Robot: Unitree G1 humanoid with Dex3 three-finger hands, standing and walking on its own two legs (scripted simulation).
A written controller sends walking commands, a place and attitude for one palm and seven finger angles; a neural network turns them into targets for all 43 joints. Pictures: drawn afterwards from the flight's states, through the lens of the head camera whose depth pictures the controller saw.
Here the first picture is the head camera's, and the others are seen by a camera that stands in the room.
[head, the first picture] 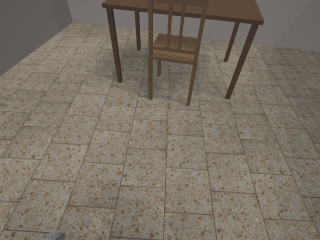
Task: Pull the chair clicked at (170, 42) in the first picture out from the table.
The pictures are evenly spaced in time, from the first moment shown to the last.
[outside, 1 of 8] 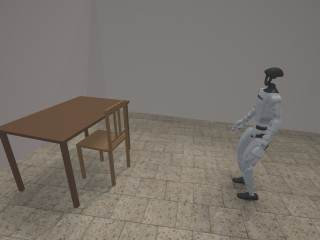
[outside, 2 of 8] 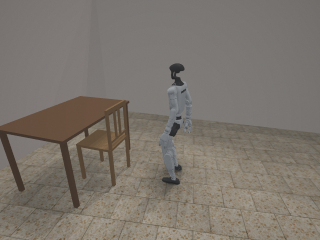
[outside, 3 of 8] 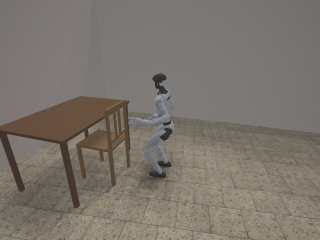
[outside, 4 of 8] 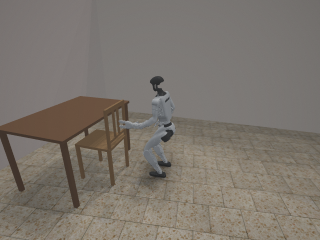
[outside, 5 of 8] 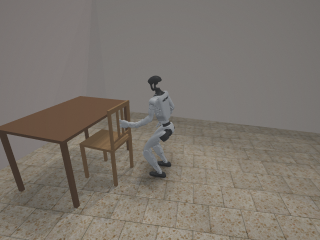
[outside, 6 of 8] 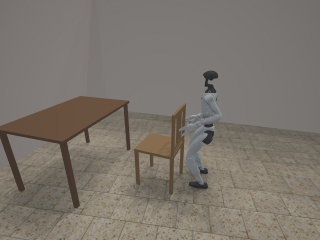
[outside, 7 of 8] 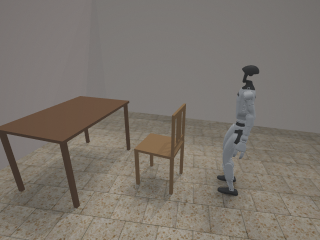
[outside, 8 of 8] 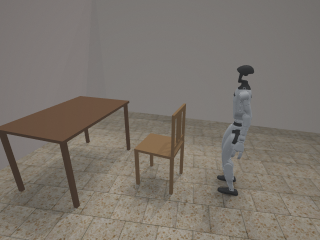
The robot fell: no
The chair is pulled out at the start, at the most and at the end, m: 0.00 0.66 0.66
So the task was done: yes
